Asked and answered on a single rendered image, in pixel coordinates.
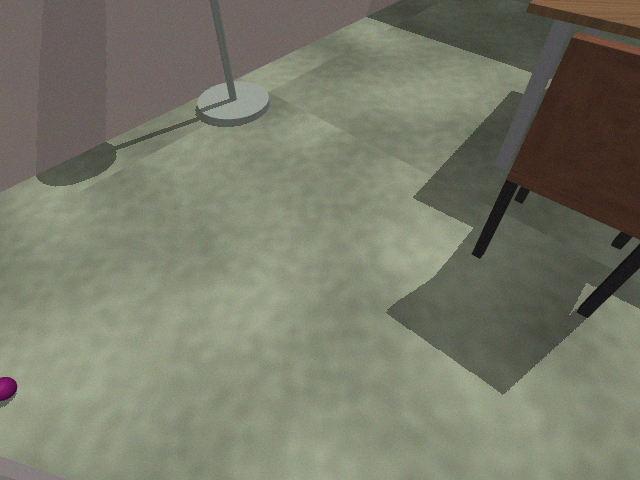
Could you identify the ball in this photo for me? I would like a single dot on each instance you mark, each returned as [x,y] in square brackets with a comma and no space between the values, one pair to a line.
[8,387]

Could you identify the table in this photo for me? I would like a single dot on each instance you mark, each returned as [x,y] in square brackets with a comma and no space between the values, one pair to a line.
[615,16]

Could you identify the coat stand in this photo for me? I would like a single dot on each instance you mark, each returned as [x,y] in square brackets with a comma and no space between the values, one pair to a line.
[231,103]

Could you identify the chair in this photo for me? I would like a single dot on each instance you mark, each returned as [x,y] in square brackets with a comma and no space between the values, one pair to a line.
[583,149]

